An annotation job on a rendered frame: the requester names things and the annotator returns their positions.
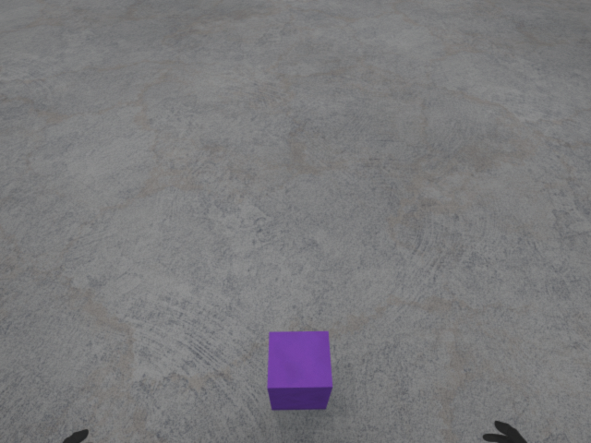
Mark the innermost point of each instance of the right robot hand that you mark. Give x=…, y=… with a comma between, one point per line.
x=512, y=435

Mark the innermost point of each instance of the carton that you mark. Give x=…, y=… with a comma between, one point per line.
x=299, y=370

